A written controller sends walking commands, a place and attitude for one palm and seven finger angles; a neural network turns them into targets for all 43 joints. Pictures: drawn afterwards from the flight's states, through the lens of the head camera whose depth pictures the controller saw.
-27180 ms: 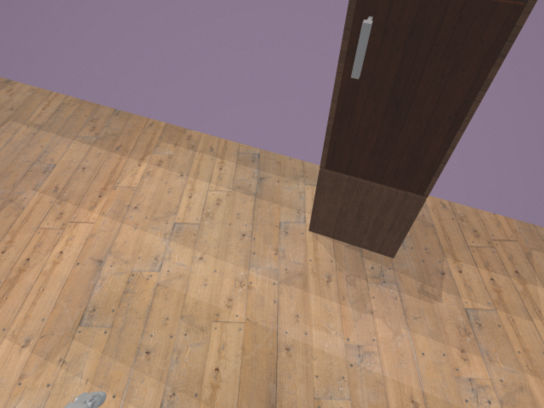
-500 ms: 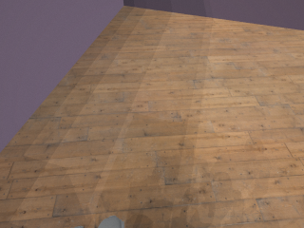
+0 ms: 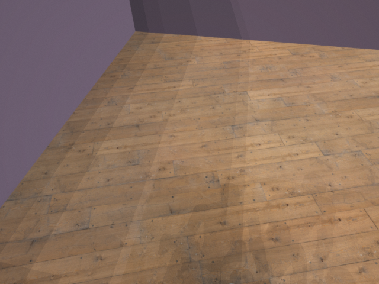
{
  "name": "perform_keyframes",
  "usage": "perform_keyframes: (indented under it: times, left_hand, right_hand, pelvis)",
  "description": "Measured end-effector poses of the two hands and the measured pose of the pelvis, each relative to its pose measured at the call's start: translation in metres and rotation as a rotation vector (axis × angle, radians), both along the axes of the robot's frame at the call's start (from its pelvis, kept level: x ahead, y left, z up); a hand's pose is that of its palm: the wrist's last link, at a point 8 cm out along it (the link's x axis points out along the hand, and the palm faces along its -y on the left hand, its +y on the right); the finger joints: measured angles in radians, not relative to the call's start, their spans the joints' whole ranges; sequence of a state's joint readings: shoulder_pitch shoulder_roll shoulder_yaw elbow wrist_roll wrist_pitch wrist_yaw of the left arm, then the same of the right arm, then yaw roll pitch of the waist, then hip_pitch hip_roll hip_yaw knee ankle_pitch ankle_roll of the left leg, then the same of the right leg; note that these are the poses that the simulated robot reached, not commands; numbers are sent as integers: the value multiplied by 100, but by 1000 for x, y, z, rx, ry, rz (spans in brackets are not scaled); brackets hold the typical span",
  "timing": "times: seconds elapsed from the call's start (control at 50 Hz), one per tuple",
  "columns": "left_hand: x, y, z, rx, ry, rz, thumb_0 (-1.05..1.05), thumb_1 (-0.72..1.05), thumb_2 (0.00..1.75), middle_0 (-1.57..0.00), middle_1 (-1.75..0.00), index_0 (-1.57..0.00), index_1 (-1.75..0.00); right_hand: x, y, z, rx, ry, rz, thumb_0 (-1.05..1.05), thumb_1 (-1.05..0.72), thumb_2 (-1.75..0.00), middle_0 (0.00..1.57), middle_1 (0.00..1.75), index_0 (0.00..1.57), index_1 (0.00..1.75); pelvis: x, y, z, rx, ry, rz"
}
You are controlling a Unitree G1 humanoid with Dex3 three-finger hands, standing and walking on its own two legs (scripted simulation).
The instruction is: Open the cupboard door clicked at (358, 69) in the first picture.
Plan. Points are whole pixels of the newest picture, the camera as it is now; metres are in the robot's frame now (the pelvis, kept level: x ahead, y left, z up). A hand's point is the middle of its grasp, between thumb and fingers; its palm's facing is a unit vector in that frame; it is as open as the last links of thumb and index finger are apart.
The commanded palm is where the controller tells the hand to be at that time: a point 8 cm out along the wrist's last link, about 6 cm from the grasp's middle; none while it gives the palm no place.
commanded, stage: walk to a spot facing it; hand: left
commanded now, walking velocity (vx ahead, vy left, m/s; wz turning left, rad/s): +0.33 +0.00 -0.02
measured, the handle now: out of the picture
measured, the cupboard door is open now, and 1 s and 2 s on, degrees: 49 49 49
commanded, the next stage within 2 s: turn to face it in 0.12 s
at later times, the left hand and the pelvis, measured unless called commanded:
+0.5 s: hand (124, 252) +0.22 +0.19 -0.16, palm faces +0.15 -0.97 -0.18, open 7.4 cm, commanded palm none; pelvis +0.19 +0.00 +0.01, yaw +7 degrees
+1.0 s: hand (115, 249) +0.23 +0.22 -0.17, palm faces +0.44 -0.86 -0.26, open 7.4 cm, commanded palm none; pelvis +0.27 -0.01 +0.00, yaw +25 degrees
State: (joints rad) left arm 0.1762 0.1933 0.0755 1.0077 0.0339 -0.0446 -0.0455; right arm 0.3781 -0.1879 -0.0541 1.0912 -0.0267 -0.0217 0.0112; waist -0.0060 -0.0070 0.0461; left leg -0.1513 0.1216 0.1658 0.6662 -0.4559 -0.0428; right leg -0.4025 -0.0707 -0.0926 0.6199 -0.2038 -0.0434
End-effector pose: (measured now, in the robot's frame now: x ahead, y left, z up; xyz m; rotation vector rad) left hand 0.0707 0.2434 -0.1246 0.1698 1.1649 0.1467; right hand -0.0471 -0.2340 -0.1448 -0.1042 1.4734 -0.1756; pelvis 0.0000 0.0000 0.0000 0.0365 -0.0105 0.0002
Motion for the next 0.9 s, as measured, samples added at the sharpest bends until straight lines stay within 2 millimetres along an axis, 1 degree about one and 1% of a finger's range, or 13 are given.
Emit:
perform_keyframes:
  times: [0.04,0.08,0.22,0.28,0.34,0.38,0.44,0.54,0.62,0.68,0.74,0.84,0.9]
  left_hand:
    - [17,-7,1,4,-8,13,0,91,90,-20,-30,-19,-30]
    - [26,-14,4,1,15,21,0,91,90,-20,-30,-19,-30]
    - [40,-19,3,-31,149,43,0,93,90,-20,-30,-20,-30]
    - [45,-18,-5,-58,206,67,0,93,90,-20,-30,-20,-30]
    - [56,-12,-21,-72,250,89,0,92,90,-20,-30,-20,-30]
    - [69,-9,-25,-64,263,93,0,92,90,-20,-30,-20,-30]
    - [100,-7,-21,-51,219,122,0,91,90,-20,-30,-20,-30]
    - [160,-9,-2,-20,60,170,0,91,90,-20,-30,-19,-30]
    - [186,-12,5,25,-22,203,0,91,90,-20,-30,-20,-30]
    - [189,-14,13,35,-25,248,0,91,90,-20,-30,-20,-30]
    - [185,-16,16,29,-4,285,0,91,90,-20,-30,-20,-30]
    - [158,-12,5,8,68,357,0,91,90,-20,-30,-20,-30]
    - [139,-2,-12,-6,117,402,0,91,90,-20,-30,-20,-30]
  right_hand:
    - [14,-7,0,-2,33,-3,1,-92,-90,20,30,20,30]
    - [41,-13,7,-12,19,-3,1,-91,-90,20,30,20,30]
    - [167,-9,31,-23,-162,29,1,-91,-90,19,30,20,30]
    - [222,2,32,-26,-230,66,1,-91,-90,19,30,20,30]
    - [268,12,23,-42,-293,100,1,-91,-90,19,30,20,30]
    - [286,18,21,-43,-298,112,1,-91,-90,20,30,20,30]
    - [300,19,20,-42,-271,131,0,-92,-90,20,30,20,30]
    - [317,2,14,-28,-184,193,0,-93,-90,20,30,20,30]
    - [343,-16,7,-15,-148,223,1,-92,-90,20,30,20,30]
    - [373,-23,16,-22,-146,261,1,-91,-90,20,30,20,30]
    - [409,-21,26,-29,-176,315,1,-91,-90,20,30,20,30]
    - [476,4,35,-31,-261,434,1,-91,-90,19,30,20,30]
    - [513,23,31,-41,-350,502,1,-91,-90,19,30,20,30]
  pelvis:
    - [16,-4,1,-16,-6,6]
    - [33,-7,7,-26,-1,10]
    - [95,-8,23,-31,24,7]
    - [124,-1,19,-43,13,10]
    - [152,10,5,-61,4,14]
    - [165,10,3,-41,1,27]
    - [179,7,5,-35,9,69]
    - [198,-6,9,-40,18,144]
    - [217,-20,5,-15,22,204]
    - [231,-23,12,-9,21,257]
    - [244,-23,18,7,24,299]
    - [257,-15,15,12,24,361]
    - [264,-3,1,-23,19,388]
